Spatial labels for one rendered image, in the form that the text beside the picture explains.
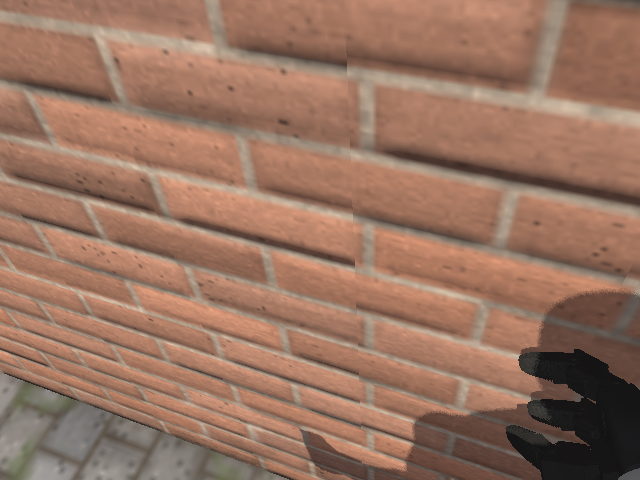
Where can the right robot hand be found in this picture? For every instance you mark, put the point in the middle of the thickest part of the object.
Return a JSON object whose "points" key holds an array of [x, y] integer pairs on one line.
{"points": [[611, 426]]}

